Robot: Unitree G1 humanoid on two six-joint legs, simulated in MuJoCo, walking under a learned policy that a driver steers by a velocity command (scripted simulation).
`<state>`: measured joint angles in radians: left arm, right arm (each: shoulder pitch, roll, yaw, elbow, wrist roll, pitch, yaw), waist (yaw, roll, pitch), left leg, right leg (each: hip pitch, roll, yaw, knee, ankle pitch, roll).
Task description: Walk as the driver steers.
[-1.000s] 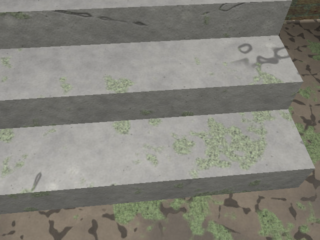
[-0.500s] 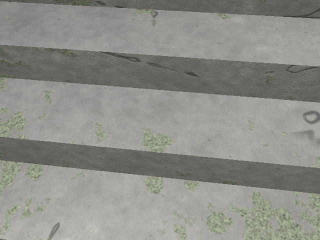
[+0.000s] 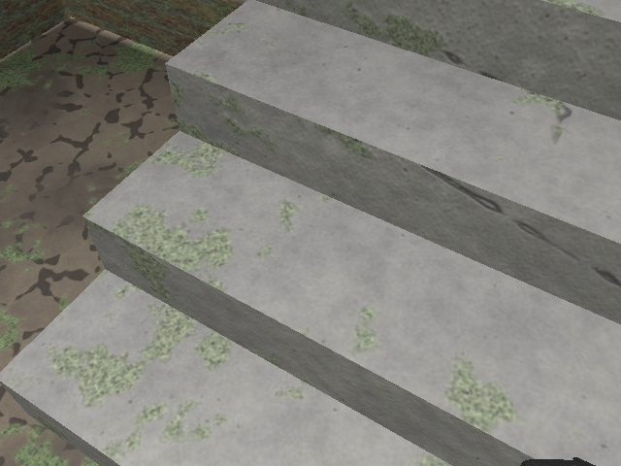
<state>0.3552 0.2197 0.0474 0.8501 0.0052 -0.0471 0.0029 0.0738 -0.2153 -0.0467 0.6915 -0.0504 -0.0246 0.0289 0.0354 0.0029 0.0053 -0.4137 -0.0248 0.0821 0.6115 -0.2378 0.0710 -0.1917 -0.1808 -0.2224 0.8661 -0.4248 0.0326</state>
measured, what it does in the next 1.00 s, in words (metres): climbs, turning right: right foot 0.18 m higher, then left foot 0.18 m higher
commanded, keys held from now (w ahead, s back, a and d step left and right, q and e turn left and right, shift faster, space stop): w+q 0.04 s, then w+e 0.96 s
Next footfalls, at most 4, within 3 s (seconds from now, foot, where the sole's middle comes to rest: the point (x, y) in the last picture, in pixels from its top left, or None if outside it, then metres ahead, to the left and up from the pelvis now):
0.46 right None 0.28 -0.04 -0.58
0.94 left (305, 270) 0.71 0.07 -0.40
1.52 right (513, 150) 0.86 -0.30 -0.23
2.04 left None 1.17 -0.28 -0.05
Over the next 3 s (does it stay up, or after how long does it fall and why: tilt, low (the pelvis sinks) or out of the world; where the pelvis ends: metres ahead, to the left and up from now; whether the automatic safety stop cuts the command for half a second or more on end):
stays up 1.04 -0.41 0.71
